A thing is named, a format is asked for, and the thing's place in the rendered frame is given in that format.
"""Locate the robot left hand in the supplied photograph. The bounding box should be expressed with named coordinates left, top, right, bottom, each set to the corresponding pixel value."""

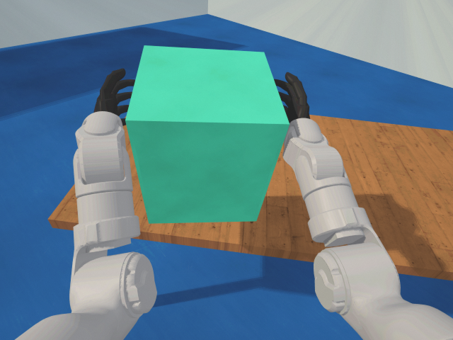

left=94, top=68, right=135, bottom=126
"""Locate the table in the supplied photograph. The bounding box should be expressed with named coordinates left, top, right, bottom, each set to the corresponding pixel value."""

left=48, top=115, right=453, bottom=281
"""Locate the robot right hand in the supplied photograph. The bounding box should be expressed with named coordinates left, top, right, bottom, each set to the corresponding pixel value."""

left=274, top=72, right=310, bottom=123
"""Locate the left robot forearm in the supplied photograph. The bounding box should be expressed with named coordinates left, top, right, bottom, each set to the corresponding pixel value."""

left=69, top=111, right=140, bottom=307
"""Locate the carton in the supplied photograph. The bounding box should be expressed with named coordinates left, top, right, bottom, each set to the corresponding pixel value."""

left=125, top=45, right=289, bottom=224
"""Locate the robot left upper arm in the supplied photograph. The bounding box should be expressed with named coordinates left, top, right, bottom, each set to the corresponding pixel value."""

left=15, top=252, right=157, bottom=340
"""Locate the robot right upper arm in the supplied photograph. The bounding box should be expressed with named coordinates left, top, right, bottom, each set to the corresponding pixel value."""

left=314, top=242, right=453, bottom=340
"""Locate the right robot forearm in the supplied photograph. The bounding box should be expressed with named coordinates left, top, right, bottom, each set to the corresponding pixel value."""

left=282, top=118, right=401, bottom=293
